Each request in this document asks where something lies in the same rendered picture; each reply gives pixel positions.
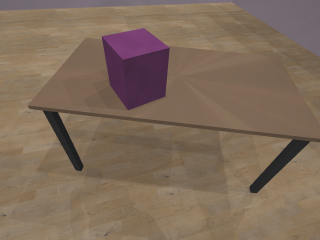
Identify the carton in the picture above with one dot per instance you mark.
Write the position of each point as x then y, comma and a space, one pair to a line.
137, 65

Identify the table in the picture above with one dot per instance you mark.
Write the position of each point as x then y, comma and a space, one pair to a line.
205, 89

